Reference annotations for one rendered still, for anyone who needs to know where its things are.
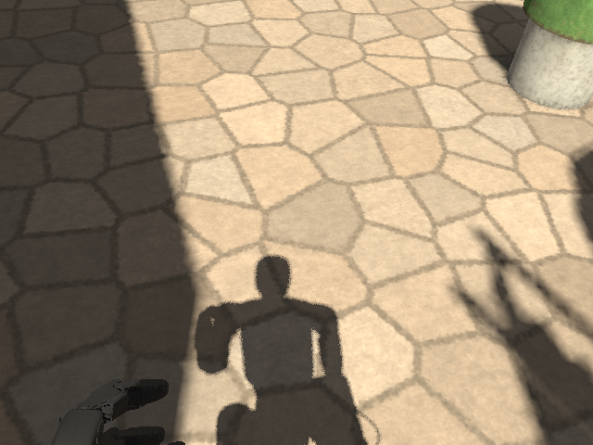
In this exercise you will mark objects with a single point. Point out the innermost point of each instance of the left robot hand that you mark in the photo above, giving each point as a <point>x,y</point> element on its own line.
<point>85,424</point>

